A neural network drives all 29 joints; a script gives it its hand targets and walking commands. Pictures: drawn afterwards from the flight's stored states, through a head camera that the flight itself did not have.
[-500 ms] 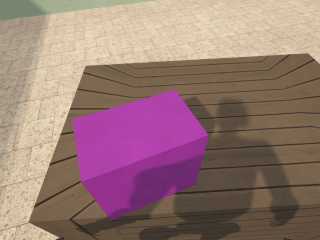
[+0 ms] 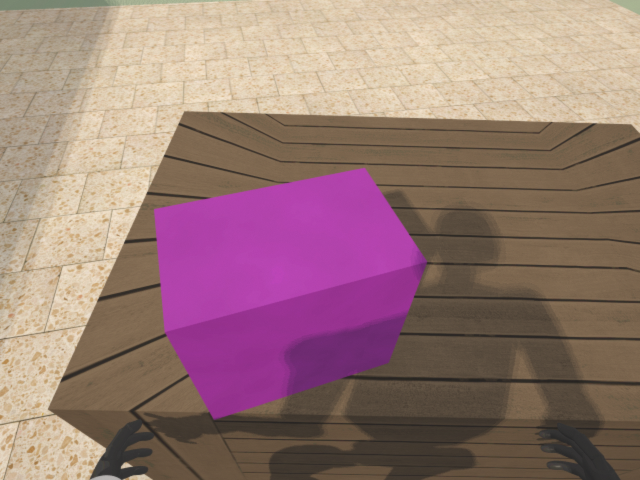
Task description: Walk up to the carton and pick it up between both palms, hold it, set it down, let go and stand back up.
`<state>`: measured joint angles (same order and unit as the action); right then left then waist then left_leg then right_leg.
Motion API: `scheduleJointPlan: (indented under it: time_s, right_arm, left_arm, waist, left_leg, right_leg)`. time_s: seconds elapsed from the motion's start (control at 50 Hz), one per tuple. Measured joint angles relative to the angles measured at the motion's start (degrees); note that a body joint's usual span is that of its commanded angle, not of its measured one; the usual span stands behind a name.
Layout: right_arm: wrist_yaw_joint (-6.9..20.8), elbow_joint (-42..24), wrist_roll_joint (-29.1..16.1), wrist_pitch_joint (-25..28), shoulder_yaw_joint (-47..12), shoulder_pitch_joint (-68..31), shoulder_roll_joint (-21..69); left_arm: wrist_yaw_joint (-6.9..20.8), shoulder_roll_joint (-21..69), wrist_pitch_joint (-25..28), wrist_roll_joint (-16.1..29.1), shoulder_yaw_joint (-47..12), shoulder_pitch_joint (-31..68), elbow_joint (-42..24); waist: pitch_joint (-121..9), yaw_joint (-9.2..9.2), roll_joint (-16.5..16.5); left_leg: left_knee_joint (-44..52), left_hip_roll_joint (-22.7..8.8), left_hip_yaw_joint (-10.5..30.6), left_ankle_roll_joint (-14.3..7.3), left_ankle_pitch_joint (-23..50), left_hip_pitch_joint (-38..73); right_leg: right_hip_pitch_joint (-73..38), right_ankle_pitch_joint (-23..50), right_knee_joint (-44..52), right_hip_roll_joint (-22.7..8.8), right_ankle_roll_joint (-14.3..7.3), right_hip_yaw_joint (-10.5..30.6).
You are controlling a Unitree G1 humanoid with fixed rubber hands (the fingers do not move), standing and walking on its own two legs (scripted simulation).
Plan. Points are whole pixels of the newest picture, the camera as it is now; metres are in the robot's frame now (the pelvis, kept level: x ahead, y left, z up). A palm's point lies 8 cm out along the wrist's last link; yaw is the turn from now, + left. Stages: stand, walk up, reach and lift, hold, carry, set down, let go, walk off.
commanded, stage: reach and lift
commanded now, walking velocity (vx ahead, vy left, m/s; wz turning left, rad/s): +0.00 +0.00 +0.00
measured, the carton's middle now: (287, 296) +0.35 +0.07 +0.03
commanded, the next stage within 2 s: none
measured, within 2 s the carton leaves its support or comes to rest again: neither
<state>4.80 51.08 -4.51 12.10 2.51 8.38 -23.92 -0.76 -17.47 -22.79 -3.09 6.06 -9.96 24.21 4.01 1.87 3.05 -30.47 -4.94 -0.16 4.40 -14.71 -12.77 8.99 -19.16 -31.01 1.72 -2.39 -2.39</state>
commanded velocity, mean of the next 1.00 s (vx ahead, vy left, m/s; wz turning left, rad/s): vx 0.00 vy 0.00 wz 0.00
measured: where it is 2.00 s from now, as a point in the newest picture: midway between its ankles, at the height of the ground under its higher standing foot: outside the picture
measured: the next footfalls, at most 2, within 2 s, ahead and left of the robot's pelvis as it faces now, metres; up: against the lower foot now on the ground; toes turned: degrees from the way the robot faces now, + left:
none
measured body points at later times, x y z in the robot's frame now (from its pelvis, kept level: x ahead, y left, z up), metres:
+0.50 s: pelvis -0.02 +0.03 +0.01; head -0.04 +0.02 +0.46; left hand +0.17 +0.28 -0.03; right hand +0.13 -0.28 -0.03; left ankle +0.02 +0.16 -0.73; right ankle -0.02 -0.09 -0.73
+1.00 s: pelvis +0.01 +0.02 +0.02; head -0.02 +0.02 +0.46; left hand +0.19 +0.25 +0.01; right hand +0.17 -0.28 +0.00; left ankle +0.02 +0.16 -0.73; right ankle -0.02 -0.09 -0.73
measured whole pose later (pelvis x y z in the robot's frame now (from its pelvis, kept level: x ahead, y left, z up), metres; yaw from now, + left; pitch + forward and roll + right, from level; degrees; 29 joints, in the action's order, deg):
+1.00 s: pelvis +0.01 +0.02 +0.02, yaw -3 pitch -3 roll +0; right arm 13.8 23.8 -19.4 8.7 -0.5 19.0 -28.8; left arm -8.1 -7.3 -7.2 0.3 4.0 -22.5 4.2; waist -1.2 0.7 0.0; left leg -18.0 -3.4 -1.9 2.7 -9.7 -5.4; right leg 3.1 -12.7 -18.6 1.1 -1.1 0.6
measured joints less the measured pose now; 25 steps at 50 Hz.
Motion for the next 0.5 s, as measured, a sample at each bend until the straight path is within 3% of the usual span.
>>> scheduleJointPlan:
  time_s: [0.14,0.28,0.4,0.5]
  right_arm:
    - [-0.24,-4.97,2.24,-3.63,-0.06,0.59,2.17]
    - [0.61,-11.89,1.94,-9.49,1.83,2.32,3.67]
    - [2.54,-18.45,1.17,-10.52,2.79,5.97,2.01]
    - [4.55,-24.09,-0.35,-10.79,2.82,6.98,-0.40]
  left_arm:
    - [-1.46,-2.25,-0.47,0.26,0.96,1.68,-1.20]
    - [-0.73,-1.73,-3.68,0.58,-1.26,2.92,-2.40]
    - [-2.20,1.48,-0.71,2.19,-1.25,-0.25,-6.01]
    - [-4.77,3.21,1.80,4.95,-1.41,-3.39,-9.42]
  waist:
    - [-1.27,-0.25,1.85]
    - [-0.87,-1.46,-0.45]
    - [-0.94,-1.33,-2.97]
    - [-1.85,-0.73,-2.84]
  left_leg:
    - [2.30,0.91,1.23,-0.41,1.80,4.04]
    - [4.71,1.70,1.07,-0.91,3.94,4.72]
    - [7.65,1.93,-1.55,-1.92,5.27,5.25]
    - [9.14,2.38,-2.93,-2.59,5.83,4.75]
  right_leg:
    - [-3.75,0.43,0.56,-0.64,-0.40,-1.14]
    - [-3.80,2.86,2.72,-0.91,0.31,-0.07]
    - [-3.12,5.15,5.34,-1.20,1.34,2.49]
    - [-1.83,5.95,6.36,-1.62,2.05,3.90]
